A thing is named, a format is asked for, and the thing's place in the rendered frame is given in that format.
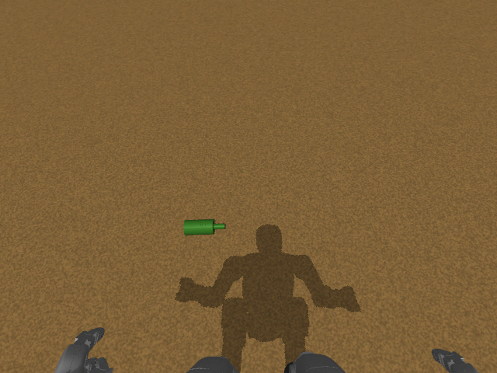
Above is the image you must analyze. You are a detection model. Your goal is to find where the right robot hand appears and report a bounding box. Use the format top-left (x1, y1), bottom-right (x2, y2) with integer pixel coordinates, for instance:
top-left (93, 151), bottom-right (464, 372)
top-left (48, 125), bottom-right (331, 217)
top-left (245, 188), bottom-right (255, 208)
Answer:
top-left (432, 349), bottom-right (478, 373)

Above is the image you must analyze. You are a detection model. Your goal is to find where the left robot hand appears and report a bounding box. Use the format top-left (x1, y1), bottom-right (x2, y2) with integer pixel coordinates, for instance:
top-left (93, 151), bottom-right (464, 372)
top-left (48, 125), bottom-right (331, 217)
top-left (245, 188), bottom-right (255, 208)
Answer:
top-left (54, 327), bottom-right (113, 373)

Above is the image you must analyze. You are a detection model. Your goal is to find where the bottle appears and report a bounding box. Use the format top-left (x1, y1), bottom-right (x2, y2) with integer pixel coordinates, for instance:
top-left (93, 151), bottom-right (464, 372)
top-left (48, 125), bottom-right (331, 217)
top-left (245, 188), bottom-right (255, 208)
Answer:
top-left (183, 219), bottom-right (225, 235)

